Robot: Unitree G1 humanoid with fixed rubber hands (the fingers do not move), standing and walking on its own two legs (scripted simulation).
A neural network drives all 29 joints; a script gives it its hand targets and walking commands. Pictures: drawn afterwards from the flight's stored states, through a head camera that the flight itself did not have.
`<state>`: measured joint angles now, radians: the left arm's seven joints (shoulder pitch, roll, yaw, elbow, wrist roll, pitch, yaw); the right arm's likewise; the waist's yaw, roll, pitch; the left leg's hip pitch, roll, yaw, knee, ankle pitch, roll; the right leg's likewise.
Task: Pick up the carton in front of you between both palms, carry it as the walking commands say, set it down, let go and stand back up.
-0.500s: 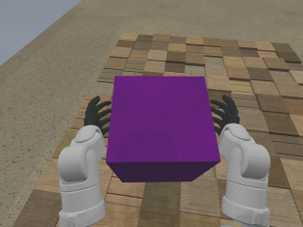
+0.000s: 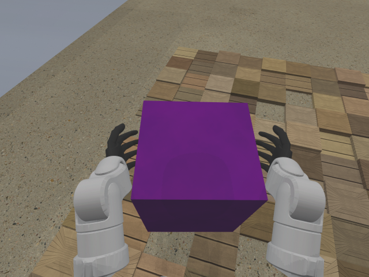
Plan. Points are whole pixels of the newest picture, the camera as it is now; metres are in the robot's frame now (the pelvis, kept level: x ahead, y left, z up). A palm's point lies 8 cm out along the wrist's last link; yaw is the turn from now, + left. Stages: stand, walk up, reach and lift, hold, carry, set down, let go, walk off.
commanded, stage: carry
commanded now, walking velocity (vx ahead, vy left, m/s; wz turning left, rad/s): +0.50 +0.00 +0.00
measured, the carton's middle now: (193, 173) +0.35 +0.05 +0.04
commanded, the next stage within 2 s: none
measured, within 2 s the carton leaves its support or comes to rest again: neither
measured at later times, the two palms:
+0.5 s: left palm (163, 72) +0.69 +0.19 +0.07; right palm (263, 84) +0.66 -0.12 +0.08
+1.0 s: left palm (176, 24) +1.05 +0.21 +0.07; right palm (249, 30) +1.06 -0.10 +0.06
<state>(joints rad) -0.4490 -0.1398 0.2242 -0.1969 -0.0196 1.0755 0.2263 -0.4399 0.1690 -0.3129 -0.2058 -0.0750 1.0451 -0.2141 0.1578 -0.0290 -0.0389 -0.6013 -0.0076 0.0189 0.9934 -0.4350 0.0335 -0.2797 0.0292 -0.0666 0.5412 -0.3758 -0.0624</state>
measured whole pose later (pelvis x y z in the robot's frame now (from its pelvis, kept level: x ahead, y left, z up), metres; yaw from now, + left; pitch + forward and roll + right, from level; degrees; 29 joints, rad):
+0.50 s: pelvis +0.35 +0.06 -0.02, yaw -2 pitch +6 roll -3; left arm -0.43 -0.19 0.31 -0.15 0.09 1.05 0.20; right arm -0.44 0.17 -0.28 -0.11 -0.01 1.05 -0.18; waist -0.08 0.01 -0.04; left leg -0.11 -0.07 0.06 0.34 -0.28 0.13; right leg -0.71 -0.02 -0.07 0.82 -0.14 -0.02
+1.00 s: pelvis +0.73 +0.06 -0.03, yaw -1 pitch +5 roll +1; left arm -0.39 -0.18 0.22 -0.11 0.03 0.94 0.19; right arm -0.37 0.14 -0.28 -0.11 -0.06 0.93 -0.19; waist 0.04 -0.01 -0.05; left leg -0.63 0.05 0.08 0.61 -0.10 0.03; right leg -0.07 0.01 -0.12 0.38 -0.40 -0.06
